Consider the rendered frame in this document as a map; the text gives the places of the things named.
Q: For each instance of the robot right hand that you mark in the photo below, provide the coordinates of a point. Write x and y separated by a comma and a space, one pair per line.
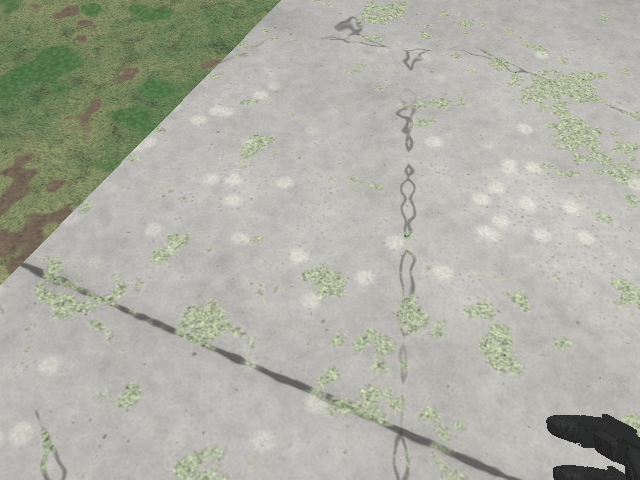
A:
610, 437

